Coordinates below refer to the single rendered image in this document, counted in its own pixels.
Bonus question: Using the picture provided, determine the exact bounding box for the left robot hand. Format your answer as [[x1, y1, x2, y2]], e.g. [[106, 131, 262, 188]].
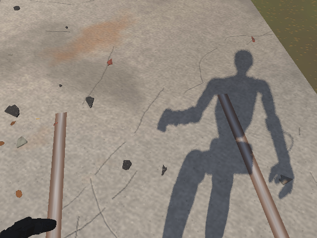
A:
[[0, 216, 56, 238]]

